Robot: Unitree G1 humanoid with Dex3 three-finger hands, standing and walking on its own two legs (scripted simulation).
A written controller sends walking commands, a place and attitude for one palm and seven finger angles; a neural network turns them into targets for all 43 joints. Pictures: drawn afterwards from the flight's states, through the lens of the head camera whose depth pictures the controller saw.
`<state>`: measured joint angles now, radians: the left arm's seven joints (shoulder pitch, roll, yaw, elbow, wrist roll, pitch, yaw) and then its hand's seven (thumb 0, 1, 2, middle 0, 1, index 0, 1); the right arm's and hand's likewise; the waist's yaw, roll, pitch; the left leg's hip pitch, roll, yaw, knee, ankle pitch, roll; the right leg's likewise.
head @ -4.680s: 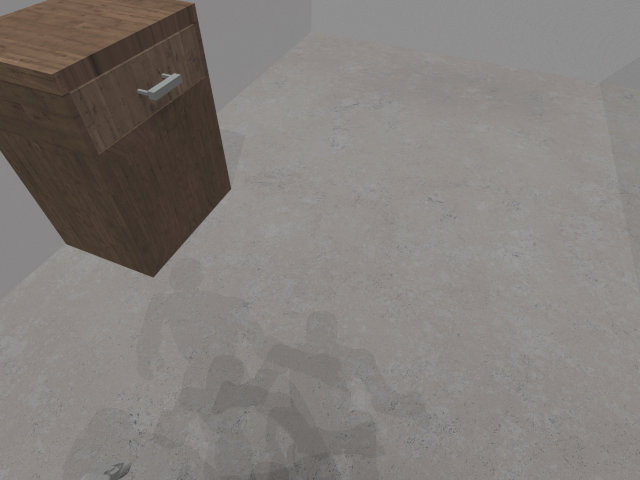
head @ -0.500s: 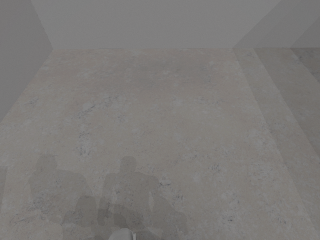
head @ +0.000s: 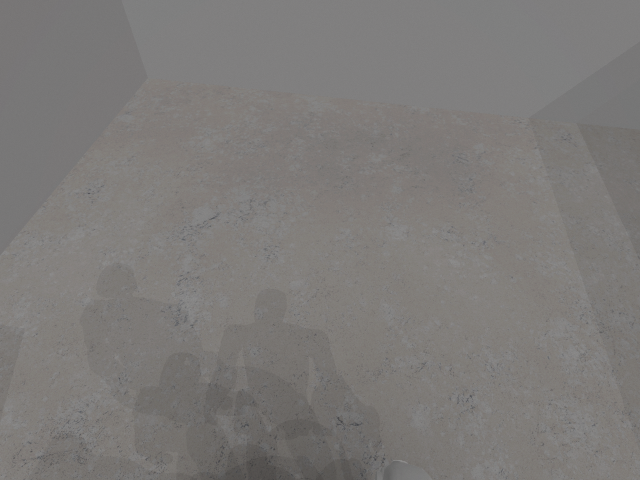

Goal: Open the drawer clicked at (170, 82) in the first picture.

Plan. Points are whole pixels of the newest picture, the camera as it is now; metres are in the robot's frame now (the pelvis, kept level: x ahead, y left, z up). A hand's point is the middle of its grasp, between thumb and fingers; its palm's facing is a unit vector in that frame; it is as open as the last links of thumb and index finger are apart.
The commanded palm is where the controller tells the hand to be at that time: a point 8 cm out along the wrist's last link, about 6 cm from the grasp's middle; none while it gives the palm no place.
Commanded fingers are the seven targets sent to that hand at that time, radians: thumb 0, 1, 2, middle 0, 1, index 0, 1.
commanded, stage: turn to face it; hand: left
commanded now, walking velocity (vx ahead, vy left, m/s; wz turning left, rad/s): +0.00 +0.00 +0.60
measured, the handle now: out of the picture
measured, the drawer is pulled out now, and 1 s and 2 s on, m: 0.00 0.00 0.00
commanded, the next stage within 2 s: none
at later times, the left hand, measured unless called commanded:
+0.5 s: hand out of the picture +0.06 +0.16 -0.16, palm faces +0.33 -0.91 -0.26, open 7.3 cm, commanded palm none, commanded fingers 0.00 0.90 0.90 -0.20 -0.30 -0.20 -0.30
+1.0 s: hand out of the picture +0.06 +0.23 -0.15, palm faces +0.55 -0.80 -0.25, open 7.4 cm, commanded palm none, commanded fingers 0.00 0.90 0.90 -0.20 -0.30 -0.20 -0.30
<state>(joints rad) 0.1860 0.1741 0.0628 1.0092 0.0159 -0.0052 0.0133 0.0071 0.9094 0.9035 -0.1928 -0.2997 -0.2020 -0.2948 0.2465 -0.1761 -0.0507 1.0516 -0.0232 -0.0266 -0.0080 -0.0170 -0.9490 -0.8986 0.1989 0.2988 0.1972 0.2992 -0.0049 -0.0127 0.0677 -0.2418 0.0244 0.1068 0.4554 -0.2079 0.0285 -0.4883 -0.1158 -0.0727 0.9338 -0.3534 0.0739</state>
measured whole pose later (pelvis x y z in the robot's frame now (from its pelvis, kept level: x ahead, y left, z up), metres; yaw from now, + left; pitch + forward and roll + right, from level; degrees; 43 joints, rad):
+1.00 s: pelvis +0.06 -0.02 +0.00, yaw +34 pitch +1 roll -1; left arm 0.10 0.25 0.06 0.87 0.01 0.05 0.02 0.01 0.91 0.90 -0.19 -0.30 -0.20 -0.30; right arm 0.20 -0.21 -0.05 0.92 -0.03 0.03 0.01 0.00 -0.91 -0.90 0.20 0.30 0.20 0.30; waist -0.03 -0.01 0.08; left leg -0.26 -0.04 -0.05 0.47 -0.22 0.04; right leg -0.43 -0.08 -0.01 0.92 -0.43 0.12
